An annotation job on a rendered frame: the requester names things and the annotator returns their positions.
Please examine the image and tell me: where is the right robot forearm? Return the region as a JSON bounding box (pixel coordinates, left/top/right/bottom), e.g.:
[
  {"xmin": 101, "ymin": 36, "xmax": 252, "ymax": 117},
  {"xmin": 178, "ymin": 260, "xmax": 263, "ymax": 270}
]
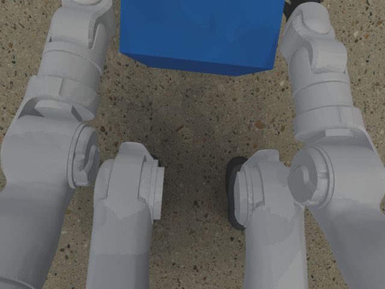
[{"xmin": 279, "ymin": 2, "xmax": 385, "ymax": 169}]

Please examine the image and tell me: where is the right robot upper arm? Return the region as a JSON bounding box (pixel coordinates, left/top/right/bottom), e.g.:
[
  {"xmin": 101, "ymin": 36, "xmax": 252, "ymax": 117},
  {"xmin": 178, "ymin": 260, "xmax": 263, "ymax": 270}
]
[{"xmin": 288, "ymin": 144, "xmax": 385, "ymax": 289}]

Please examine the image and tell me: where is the robot right hand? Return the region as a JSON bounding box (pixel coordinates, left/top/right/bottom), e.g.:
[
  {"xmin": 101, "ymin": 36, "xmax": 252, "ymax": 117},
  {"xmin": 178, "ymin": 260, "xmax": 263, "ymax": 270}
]
[{"xmin": 283, "ymin": 0, "xmax": 321, "ymax": 22}]

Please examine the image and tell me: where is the carton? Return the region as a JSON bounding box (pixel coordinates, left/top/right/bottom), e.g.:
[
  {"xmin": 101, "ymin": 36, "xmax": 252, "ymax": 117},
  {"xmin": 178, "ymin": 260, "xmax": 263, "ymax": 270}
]
[{"xmin": 120, "ymin": 0, "xmax": 285, "ymax": 76}]

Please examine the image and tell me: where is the left robot upper arm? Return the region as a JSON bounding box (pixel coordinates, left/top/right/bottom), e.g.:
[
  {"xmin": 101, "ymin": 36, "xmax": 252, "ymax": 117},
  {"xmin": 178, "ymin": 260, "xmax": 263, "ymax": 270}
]
[{"xmin": 0, "ymin": 115, "xmax": 100, "ymax": 289}]

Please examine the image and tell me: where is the left robot shin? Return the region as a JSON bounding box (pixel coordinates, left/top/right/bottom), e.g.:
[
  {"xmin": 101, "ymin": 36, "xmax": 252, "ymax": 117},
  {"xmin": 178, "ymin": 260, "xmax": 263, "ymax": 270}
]
[{"xmin": 93, "ymin": 142, "xmax": 154, "ymax": 208}]

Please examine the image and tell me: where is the left robot forearm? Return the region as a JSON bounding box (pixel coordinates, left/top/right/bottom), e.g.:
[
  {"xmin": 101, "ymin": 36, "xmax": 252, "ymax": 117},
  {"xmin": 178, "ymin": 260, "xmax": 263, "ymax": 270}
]
[{"xmin": 0, "ymin": 0, "xmax": 117, "ymax": 175}]

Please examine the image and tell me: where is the robot right foot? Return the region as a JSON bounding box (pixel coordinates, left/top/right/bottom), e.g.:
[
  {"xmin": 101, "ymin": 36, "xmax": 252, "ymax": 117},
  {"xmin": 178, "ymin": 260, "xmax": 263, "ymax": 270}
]
[{"xmin": 226, "ymin": 157, "xmax": 248, "ymax": 231}]

